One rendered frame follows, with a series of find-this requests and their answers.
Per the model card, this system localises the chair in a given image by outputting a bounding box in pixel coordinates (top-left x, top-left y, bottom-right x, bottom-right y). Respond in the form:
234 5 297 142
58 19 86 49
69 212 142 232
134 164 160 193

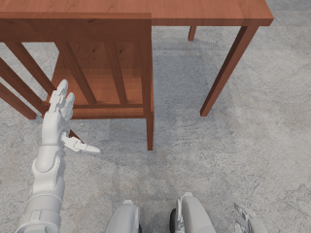
0 12 155 150

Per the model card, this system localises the robot left forearm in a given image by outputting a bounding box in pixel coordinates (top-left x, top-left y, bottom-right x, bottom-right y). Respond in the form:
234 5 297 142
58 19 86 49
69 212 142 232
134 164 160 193
14 145 66 233

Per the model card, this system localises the right robot hand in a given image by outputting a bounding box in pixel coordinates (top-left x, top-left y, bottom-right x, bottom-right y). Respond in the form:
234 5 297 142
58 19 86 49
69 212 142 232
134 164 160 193
232 202 268 233

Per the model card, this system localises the left robot hand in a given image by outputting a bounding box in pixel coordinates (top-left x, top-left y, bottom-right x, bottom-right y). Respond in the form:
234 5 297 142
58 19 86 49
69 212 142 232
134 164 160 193
41 79 101 155

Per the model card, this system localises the left robot thigh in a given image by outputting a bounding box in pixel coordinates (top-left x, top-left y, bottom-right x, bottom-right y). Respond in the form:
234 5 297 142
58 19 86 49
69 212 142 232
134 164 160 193
104 203 140 233

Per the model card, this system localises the table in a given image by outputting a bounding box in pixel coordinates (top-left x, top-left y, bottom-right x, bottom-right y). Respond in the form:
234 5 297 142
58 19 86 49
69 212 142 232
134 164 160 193
0 0 274 119

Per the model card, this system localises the left robot shin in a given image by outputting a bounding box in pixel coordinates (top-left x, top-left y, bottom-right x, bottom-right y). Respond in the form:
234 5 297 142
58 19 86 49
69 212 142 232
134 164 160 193
123 200 139 233

